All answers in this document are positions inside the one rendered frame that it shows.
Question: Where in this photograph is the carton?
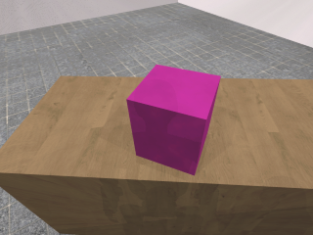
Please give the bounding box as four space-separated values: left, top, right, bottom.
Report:
126 65 221 176

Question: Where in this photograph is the pedestal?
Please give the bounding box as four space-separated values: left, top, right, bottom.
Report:
0 75 313 235

